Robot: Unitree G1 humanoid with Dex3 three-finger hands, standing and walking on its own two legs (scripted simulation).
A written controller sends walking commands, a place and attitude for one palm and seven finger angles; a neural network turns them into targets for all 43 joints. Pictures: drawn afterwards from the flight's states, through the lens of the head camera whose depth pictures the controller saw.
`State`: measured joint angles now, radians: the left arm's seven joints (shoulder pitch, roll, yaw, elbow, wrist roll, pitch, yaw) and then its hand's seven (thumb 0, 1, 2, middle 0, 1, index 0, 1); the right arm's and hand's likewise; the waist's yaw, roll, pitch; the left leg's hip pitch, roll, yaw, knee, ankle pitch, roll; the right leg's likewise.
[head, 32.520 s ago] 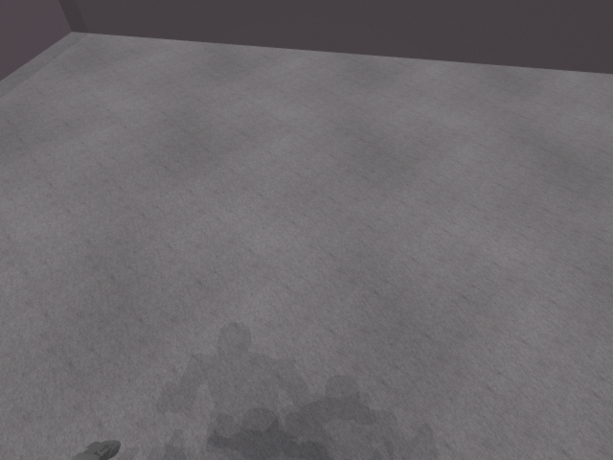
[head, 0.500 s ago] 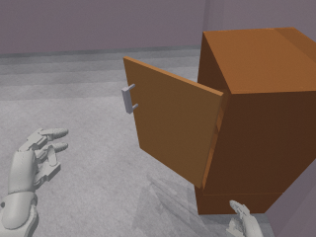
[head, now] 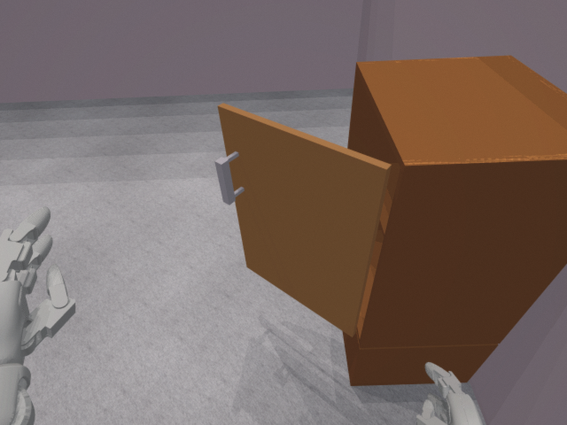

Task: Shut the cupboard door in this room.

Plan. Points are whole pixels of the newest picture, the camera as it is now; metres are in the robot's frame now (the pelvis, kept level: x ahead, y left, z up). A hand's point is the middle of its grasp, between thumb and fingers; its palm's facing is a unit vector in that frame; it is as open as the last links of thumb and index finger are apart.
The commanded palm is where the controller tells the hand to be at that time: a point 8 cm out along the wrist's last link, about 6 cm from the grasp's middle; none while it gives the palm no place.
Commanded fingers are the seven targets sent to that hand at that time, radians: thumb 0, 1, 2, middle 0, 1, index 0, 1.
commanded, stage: step back with the hand held close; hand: left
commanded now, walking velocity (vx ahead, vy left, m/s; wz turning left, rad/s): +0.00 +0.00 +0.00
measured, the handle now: (231, 177) +0.68 +0.22 -0.04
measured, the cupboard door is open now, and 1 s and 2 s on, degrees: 50 50 50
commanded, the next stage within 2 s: stop stepping back and stand still in 1.80 s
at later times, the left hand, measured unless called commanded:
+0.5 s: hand (42, 311) +0.18 +0.29 +0.15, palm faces +0.40 -0.76 -0.51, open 7.4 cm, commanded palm +0.12 +0.32 +0.17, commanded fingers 0.00 0.90 0.90 -0.20 -0.30 -0.20 -0.30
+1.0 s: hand (13, 357) +0.13 +0.28 +0.16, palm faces +0.45 -0.76 -0.47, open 7.4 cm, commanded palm +0.06 +0.32 +0.17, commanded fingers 0.00 0.90 0.90 -0.20 -0.30 -0.20 -0.30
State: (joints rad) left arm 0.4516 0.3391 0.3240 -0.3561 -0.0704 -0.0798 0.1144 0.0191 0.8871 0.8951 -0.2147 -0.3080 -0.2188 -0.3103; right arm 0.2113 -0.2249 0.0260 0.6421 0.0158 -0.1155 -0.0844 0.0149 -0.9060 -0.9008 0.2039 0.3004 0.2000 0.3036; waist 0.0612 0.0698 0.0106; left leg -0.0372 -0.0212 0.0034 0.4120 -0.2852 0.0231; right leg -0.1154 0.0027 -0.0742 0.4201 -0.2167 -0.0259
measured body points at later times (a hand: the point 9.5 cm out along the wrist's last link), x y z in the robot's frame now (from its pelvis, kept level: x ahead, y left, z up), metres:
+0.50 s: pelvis -0.02 +0.02 -0.01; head +0.00 +0.01 +0.44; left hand +0.15 +0.33 +0.18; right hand +0.15 -0.23 -0.10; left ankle -0.03 +0.10 -0.74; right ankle +0.01 -0.10 -0.74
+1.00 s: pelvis -0.07 +0.01 -0.01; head -0.06 +0.03 +0.44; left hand +0.10 +0.32 +0.18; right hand +0.09 -0.24 -0.09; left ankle -0.03 +0.10 -0.74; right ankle +0.01 -0.10 -0.74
